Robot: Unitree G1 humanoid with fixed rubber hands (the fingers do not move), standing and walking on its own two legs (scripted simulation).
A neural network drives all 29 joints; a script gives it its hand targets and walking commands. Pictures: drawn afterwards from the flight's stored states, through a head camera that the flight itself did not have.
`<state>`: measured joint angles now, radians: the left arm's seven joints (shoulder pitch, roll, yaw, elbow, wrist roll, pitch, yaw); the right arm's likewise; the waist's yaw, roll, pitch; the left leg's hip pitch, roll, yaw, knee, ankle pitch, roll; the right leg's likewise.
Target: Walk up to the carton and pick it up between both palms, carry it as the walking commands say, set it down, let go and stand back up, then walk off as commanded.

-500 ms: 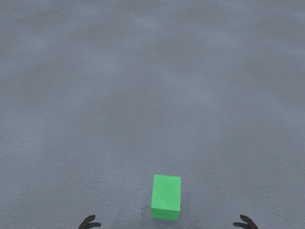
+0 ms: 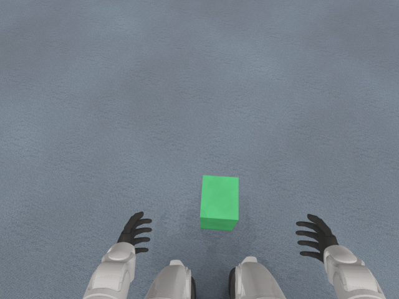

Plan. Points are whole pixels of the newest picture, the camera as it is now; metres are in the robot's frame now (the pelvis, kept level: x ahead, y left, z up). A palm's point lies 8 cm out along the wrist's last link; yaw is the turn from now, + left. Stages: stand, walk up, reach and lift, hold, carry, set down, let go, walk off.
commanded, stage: reach and lift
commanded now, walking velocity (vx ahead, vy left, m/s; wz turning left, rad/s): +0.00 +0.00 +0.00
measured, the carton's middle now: (218, 205) +0.45 -0.04 -0.59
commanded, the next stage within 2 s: none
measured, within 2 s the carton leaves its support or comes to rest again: neither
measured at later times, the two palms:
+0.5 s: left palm (159, 188) +0.37 +0.13 -0.13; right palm (295, 195) +0.36 -0.21 -0.14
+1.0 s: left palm (166, 154) +0.47 +0.12 -0.16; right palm (284, 159) +0.46 -0.20 -0.16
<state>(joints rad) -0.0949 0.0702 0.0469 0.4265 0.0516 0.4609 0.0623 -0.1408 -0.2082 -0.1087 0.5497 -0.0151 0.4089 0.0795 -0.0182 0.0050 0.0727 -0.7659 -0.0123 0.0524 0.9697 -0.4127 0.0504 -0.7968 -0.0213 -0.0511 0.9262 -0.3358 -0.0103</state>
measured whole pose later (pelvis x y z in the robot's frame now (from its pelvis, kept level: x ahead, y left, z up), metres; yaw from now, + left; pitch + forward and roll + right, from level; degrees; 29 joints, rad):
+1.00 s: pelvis -0.02 -0.03 -0.05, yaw +2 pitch +43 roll +1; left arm -1.05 0.14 0.27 0.90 0.06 0.05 0.09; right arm -1.00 -0.11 -0.33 0.84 -0.06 0.05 -0.09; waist -0.04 0.01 -0.06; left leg -1.49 -0.01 0.02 1.06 -0.33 0.01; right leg -1.52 -0.02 -0.08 1.03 -0.27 -0.06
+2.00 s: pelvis -0.06 -0.03 -0.29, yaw +2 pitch +43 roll +1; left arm -1.33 0.24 0.07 1.08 -0.15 0.05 0.17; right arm -1.31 -0.24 -0.18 1.09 0.15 0.02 -0.15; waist -0.04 0.01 0.16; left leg -2.18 0.00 0.04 2.01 -0.57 0.02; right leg -2.22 -0.04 -0.06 1.97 -0.49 -0.06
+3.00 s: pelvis -0.07 -0.02 -0.34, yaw +2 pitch +39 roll +0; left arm -1.49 0.20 -0.02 1.18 -0.20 -0.02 0.20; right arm -1.50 -0.26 -0.06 1.25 0.22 -0.05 -0.16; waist -0.04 0.01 0.34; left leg -2.26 0.00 0.04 2.17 -0.58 0.03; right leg -2.31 -0.04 -0.06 2.12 -0.49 -0.06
